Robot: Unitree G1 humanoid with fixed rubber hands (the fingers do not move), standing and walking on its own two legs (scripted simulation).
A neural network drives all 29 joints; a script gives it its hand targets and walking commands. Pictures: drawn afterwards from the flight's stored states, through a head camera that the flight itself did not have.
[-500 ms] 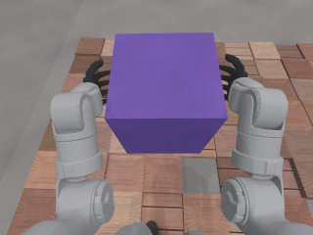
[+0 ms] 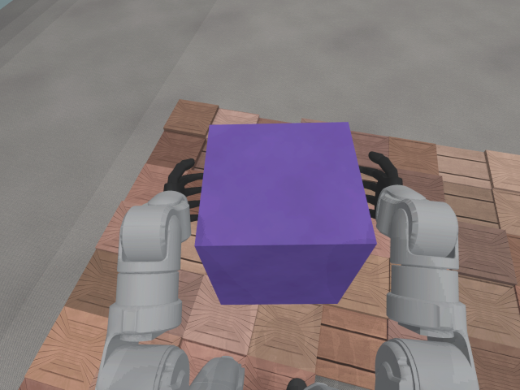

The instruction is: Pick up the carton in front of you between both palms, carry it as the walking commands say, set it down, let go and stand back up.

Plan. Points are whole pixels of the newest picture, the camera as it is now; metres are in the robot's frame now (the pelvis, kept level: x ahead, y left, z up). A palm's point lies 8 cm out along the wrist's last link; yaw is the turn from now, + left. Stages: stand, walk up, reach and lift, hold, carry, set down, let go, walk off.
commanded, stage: carry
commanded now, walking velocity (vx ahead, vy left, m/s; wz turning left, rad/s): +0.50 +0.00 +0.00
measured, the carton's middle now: (278, 221) +0.37 +0.01 +0.00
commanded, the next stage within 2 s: none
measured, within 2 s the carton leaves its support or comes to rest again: neither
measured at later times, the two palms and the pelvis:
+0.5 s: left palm (186, 24) +0.67 +0.20 +0.16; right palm (357, 31) +0.65 -0.10 +0.17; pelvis +0.29 +0.06 +0.00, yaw +0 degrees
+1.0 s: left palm out of the picture +0.94 +0.18 +0.08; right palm out of the picture +0.97 -0.11 +0.08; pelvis +0.59 +0.02 +0.00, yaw +1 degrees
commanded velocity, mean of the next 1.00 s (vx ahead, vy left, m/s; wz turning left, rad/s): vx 0.50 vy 0.00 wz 0.00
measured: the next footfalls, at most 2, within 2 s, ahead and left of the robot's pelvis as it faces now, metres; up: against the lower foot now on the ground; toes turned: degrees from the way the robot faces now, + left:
left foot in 0.24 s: +0.29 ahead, +0.14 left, -0.01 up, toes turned +6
right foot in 0.70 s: +0.60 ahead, -0.04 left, -0.01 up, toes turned -7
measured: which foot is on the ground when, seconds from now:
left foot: up 0.00-0.22, down 0.24-0.70, up 0.72-1.00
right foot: down 0.00-0.26, up 0.28-0.68, down 0.70-1.00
